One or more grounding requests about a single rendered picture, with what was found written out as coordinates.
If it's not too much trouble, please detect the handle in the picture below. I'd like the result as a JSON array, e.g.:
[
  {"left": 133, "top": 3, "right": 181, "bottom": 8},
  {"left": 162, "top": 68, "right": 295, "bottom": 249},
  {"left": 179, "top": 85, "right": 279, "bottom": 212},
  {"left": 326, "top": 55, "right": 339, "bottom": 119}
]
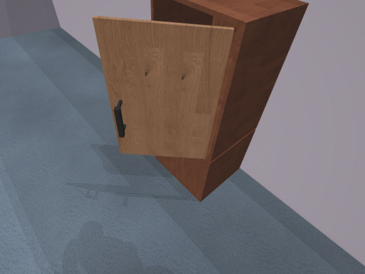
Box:
[{"left": 114, "top": 100, "right": 126, "bottom": 138}]

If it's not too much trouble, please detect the cupboard door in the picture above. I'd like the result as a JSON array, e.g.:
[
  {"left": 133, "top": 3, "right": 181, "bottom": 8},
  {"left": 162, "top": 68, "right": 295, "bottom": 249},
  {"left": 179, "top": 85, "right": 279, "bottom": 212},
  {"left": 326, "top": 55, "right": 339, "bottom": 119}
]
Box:
[{"left": 92, "top": 15, "right": 234, "bottom": 159}]

